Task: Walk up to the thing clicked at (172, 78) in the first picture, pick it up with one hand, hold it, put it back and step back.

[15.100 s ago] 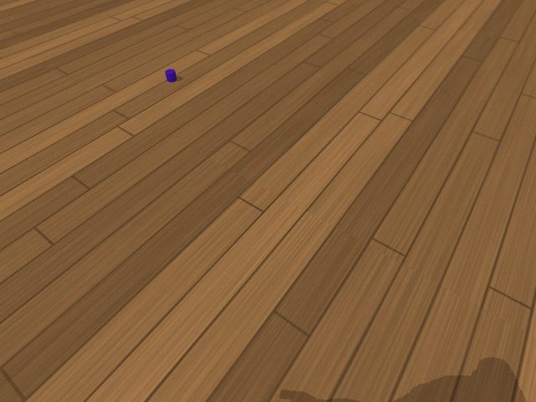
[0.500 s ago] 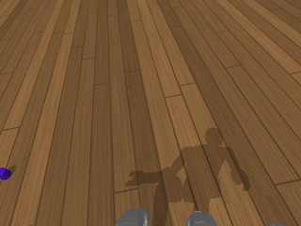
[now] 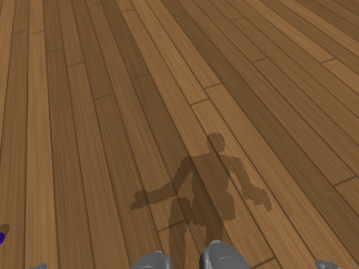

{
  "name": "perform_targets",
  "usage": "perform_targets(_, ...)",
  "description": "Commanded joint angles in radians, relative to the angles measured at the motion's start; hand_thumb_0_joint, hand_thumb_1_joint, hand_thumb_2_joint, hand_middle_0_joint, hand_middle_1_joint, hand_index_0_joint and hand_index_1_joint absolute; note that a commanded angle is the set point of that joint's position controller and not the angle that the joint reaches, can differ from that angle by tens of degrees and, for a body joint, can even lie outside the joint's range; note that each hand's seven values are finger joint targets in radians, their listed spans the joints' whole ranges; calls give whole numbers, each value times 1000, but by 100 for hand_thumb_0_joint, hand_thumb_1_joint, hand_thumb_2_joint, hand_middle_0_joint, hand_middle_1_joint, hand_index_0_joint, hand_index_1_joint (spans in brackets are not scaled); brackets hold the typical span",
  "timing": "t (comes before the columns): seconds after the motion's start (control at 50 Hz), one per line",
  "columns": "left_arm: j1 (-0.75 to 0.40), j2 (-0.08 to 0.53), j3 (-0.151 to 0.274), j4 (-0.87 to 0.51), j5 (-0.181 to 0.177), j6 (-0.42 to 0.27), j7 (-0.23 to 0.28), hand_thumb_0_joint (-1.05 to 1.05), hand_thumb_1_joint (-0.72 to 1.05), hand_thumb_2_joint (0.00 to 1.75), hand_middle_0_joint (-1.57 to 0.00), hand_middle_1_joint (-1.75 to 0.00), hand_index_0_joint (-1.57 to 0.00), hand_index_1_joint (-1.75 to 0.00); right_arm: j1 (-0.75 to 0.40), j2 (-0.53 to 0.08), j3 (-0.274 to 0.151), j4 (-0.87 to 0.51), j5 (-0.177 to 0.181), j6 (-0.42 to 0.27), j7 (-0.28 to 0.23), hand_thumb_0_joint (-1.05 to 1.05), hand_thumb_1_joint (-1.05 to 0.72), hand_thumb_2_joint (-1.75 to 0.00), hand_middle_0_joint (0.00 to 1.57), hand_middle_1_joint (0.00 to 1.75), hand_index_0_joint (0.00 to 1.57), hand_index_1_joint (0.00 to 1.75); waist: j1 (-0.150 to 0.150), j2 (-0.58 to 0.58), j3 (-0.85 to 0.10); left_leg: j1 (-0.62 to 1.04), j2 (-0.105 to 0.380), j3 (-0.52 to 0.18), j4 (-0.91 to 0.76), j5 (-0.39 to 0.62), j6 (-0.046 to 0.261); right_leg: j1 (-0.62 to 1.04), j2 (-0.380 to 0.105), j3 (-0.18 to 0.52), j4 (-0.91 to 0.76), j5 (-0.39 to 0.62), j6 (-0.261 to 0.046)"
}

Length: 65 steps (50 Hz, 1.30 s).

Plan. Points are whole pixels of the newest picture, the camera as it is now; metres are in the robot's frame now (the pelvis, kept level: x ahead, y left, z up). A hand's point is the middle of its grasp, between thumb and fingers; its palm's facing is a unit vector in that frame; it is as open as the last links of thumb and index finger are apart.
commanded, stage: walk up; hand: left
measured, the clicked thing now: out of the picture +0.37 +0.97 -0.70
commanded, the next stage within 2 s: none
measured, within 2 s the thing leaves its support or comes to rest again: neither
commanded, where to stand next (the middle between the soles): -0.11 +0.88 m, yaw -20 degrees
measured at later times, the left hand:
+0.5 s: hand out of the picture +0.08 +0.57 -0.11, palm faces -0.13 -0.81 -0.58, open 7.4 cm
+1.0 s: hand out of the picture +0.04 +0.84 -0.12, palm faces -0.13 -0.76 -0.64, open 7.4 cm
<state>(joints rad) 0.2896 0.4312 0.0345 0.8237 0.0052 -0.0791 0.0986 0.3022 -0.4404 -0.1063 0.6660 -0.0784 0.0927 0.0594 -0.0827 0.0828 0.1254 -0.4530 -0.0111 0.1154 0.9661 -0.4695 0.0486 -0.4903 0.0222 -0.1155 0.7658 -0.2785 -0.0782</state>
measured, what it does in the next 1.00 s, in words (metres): steps to the left: left foot, then right foot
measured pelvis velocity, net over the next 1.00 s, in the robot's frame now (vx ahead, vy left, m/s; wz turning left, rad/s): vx -0.09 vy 0.51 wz -0.15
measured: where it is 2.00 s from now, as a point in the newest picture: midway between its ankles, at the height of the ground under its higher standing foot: outside the picture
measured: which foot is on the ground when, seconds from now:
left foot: up 0.00-0.26, down 0.28-0.60, up 0.62-0.90, down 0.92-1.00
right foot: down 0.00-0.30, up 0.32-0.58, down 0.60-0.94, up 0.96-1.00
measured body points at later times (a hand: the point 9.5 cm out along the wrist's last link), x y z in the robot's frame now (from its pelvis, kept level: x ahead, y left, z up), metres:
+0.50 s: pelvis -0.03 +0.26 +0.01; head +0.03 +0.24 +0.45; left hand +0.09 +0.61 -0.08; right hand +0.02 -0.07 -0.10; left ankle +0.01 +0.33 -0.70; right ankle +0.03 +0.14 -0.64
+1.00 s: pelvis -0.09 +0.51 -0.02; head -0.05 +0.48 +0.42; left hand +0.05 +0.88 -0.09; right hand -0.03 +0.15 -0.12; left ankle -0.04 +0.65 -0.70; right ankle -0.01 +0.27 -0.67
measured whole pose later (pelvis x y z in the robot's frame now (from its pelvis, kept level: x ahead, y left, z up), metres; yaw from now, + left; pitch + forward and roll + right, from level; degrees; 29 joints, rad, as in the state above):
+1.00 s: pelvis -0.09 +0.51 -0.02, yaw -8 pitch -3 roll -1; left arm 0.25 0.51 0.08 0.86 0.03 -0.02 0.12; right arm 0.22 -0.50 -0.13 0.69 -0.06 0.09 0.08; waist -0.01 0.08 0.14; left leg -0.48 0.07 -0.02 1.04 -0.52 -0.03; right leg -0.65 -0.09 0.17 1.07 -0.50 -0.05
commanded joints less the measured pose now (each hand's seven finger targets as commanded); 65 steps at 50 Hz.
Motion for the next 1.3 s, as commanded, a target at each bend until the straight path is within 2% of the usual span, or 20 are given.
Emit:
perform_targets(0.0, 137, 379, 127, -72, 1, -2, 54, 0, 90, 90, -20, -30, -20, -30, -50, -240, -71, -137, -7, -6, -25, 0, -90, -90, 20, 30, 20, 30, 95, -8, -202, -341, 98, -280, 489, -86, -72, 302, -568, 795, -412, -150, -308)
perform_targets(0.08, 4, 341, 122, -85, 27, -8, 33, 0, 90, 90, -20, -30, -20, -30, -2, -236, -79, -69, -4, -10, 17, 0, -90, -90, 20, 30, 20, 30, 27, -150, -104, -179, 99, -236, 379, 60, -42, 12, -311, 393, -337, -235, -149)
perform_targets(0.24, -10, 386, 139, -69, 36, 2, 7, 0, 90, 90, -20, -30, -20, -30, 65, -222, -88, -19, 10, -21, 34, 0, -90, -90, 20, 30, 20, 30, 9, -211, -163, 140, 46, -62, -169, 12, -16, -120, -235, 279, -156, -170, -98)
perform_targets(0.26, -19, 329, 121, -62, 33, 10, 11, 0, 90, 90, -20, -30, -20, -30, 171, -240, -101, 16, -7, -27, 27, 0, -90, -90, 20, 30, 20, 30, -55, -68, -199, 268, 21, -93, -281, 6, -5, -207, -141, 193, 75, -177, -41)
perform_targets(0.3, -84, 226, 84, -77, 10, 9, 47, 0, 90, 90, -20, -30, -20, -30, 67, -415, -119, -26, 4, -45, -4, 0, -90, -90, 20, 30, 20, 30, -71, 369, -99, 171, 325, -706, -605, 131, 152, -448, 75, 156, 473, -415, 13)
perform_targets(0.34, -80, 262, 84, -18, -7, 5, 43, 0, 90, 90, -20, -30, -20, -30, -38, -292, -94, -66, -3, -49, -20, 0, -90, -90, 20, 30, 20, 30, -33, 49, -29, 88, 298, -570, -505, 283, 147, -378, 7, 204, 523, -279, 27)
perform_targets(0.54, 247, 214, 84, 43, -16, 17, 23, 0, 90, 90, -20, -30, -20, -30, -135, -189, -47, -149, -1, -23, -17, 0, -90, -90, 20, 30, 20, 30, 125, 32, -181, 20, 175, -224, -250, 583, 60, 294, -64, 78, -163, 75, -8)
perform_targets(0.56, 281, 271, 105, 31, 4, 12, 32, 0, 90, 90, -20, -30, -20, -30, -110, -146, -34, -153, 11, -23, -14, 0, -90, -90, 20, 30, 20, 30, 156, -87, -204, -95, 111, -165, -71, 498, -11, 450, -112, 191, -257, 83, -36)
perform_targets(0.58, 253, 339, 124, -13, 21, 8, 37, 0, 90, 90, -20, -30, -20, -30, -22, -104, -21, -155, 15, -26, -10, 0, -90, -90, 20, 30, 20, 30, 127, -303, -250, -357, 35, -150, 146, -126, -89, 634, -404, 598, -277, 147, -135)
perform_targets(0.62, 118, 357, 125, -74, 0, 7, 52, 0, 90, 90, -20, -30, -20, -30, -36, -224, -62, -138, -2, 0, -33, 0, -90, -90, 20, 30, 20, 30, 94, -55, -186, -323, 64, -309, 456, -138, -89, 321, -591, 787, -361, 125, -327)
perform_targets(0.72, 2, 333, 122, -88, 21, 1, 32, 0, 90, 90, -20, -30, -20, -30, -8, -221, -79, -80, 6, 0, 9, 0, -90, -90, 20, 30, 20, 30, 42, -163, -113, -160, 54, -257, 447, 66, -55, 49, -313, 374, -289, -119, -158)
perform_targets(0.88, -8, 391, 140, -70, 37, 21, 12, 0, 90, 90, -20, -30, -20, -30, 59, -203, -86, -18, 16, -3, 26, 0, -90, -90, 20, 30, 20, 30, 28, -233, -168, 156, 36, -52, -186, 3, -16, -89, -238, 271, -152, -161, -81)
perform_targets(0.9, -17, 331, 122, -66, 36, 28, 17, 0, 90, 90, -20, -30, -20, -30, 163, -224, -99, 16, 2, -9, 20, 0, -90, -90, 20, 30, 20, 30, -32, -101, -197, 269, 23, -91, -276, 7, -2, -180, -157, 191, 54, -186, -28)
perform_targets(0.92, -24, 217, 89, -78, 21, 32, 26, 0, 90, 90, -20, -30, -20, -30, 165, -334, -116, 0, -14, -18, 8, 0, -90, -90, 20, 30, 20, 30, -58, 264, -132, 219, 245, -481, -489, -2, 81, -380, 65, 44, 385, -354, 30)
perform_targets(0.94, -132, 251, 91, -84, 17, 26, 52, 0, 90, 90, -20, -30, -20, -30, 29, -422, -119, -25, 20, -21, -5, 0, -90, -90, 20, 30, 20, 30, -66, 350, -60, -3, 348, -737, -647, -70, 209, -347, 67, 155, 505, -398, 20)
perform_targets(1.02, 51, 266, 97, 36, -19, 22, 28, 0, 90, 90, -20, -30, -20, -30, -151, -278, -76, -83, 10, -34, -32, 0, -90, -90, 20, 30, 20, 30, 47, 143, -59, 17, 262, -448, -438, 195, 190, -218, -5, 125, 544, -201, 26)
perform_targets(1.12, 88, 207, 81, 11, -26, 27, 12, 0, 90, 90, -20, -30, -20, -30, -89, -218, -53, -95, -2, -23, -26, 0, -90, -90, 20, 30, 20, 30, 42, 177, -114, 125, 248, -379, -389, 486, 193, -22, -41, 66, 199, -217, 33)
perform_targets(1.18, 234, 235, 98, 30, 2, 14, 24, 0, 90, 90, -20, -30, -20, -30, -100, -150, -26, -121, 15, -1, -16, 0, -90, -90, 20, 30, 20, 30, 127, -4, -173, -67, 143, -247, -155, 435, 68, 386, -88, 163, -243, 32, 0)
perform_targets(1.24, 96, 377, 132, -75, 19, 16, 43, 0, 90, 90, -20, -30, -20, -30, -41, -200, -49, -124, 6, 15, -38, 0, -90, -90, 20, 30, 20, 30, 94, -129, -180, -308, 37, -325, 373, -164, -33, 314, -578, 782, -346, 177, -280)
perform_targets(1.28, 41, 326, 116, -81, 11, 7, 41, 0, 90, 90, -20, -30, -20, -30, -67, -229, -75, -105, 14, 11, -27, 0, -90, -90, 20, 30, 20, 30, 73, -53, -100, -238, 31, -365, 489, -26, -53, 137, -445, 578, -329, 64, -227)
